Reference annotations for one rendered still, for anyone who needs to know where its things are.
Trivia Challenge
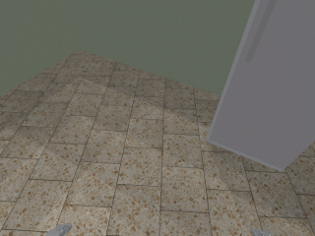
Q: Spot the fridge door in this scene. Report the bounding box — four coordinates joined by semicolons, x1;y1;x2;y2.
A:
209;0;315;169

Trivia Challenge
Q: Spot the handle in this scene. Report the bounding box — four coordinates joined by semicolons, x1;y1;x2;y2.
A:
245;0;277;63

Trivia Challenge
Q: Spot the left robot hand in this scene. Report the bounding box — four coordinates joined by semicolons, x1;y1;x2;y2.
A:
45;223;72;236

